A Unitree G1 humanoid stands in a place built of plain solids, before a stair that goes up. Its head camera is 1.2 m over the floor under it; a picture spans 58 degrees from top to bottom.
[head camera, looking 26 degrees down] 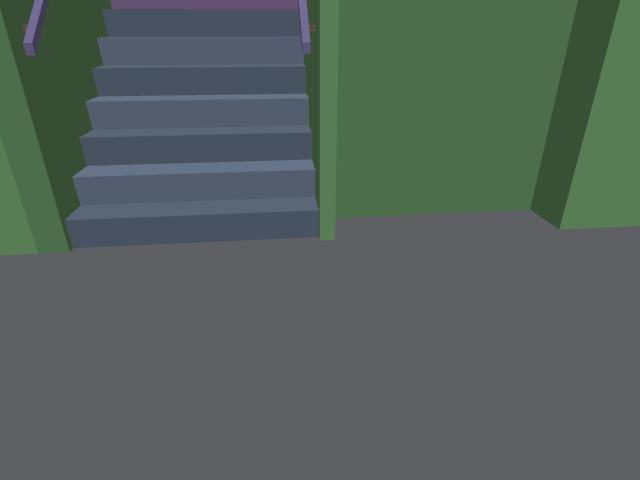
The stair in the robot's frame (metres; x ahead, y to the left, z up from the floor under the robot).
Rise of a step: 0.19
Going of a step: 0.23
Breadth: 1.50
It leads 6 degrees to the left of straight ahead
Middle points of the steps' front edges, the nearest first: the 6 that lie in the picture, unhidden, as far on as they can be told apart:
2.41 0.75 0.19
2.64 0.78 0.38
2.86 0.80 0.57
3.09 0.82 0.76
3.32 0.85 0.95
3.54 0.87 1.14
